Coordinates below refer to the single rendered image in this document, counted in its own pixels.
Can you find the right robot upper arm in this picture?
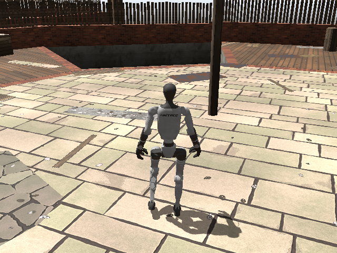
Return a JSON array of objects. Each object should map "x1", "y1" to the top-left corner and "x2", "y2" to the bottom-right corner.
[{"x1": 180, "y1": 106, "x2": 195, "y2": 135}]

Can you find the robot right hand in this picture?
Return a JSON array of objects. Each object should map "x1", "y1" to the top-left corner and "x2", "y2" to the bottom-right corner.
[{"x1": 189, "y1": 147, "x2": 201, "y2": 158}]

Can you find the robot left forearm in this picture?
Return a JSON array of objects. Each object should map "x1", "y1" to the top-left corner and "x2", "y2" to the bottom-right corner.
[{"x1": 137, "y1": 127, "x2": 148, "y2": 150}]

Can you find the robot right forearm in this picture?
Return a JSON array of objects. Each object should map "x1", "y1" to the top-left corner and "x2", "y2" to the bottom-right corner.
[{"x1": 190, "y1": 127, "x2": 200, "y2": 148}]

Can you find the left robot foot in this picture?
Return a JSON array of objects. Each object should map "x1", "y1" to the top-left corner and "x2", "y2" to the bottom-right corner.
[{"x1": 148, "y1": 201, "x2": 155, "y2": 210}]

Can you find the left robot thigh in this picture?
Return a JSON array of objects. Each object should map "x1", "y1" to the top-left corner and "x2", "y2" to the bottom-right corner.
[{"x1": 151, "y1": 146, "x2": 162, "y2": 176}]

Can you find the robot left hand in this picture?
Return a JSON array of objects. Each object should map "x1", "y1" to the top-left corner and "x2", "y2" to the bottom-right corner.
[{"x1": 136, "y1": 148, "x2": 148, "y2": 160}]

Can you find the left robot upper arm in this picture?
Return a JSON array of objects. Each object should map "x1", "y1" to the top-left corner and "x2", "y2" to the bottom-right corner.
[{"x1": 143, "y1": 106, "x2": 158, "y2": 135}]

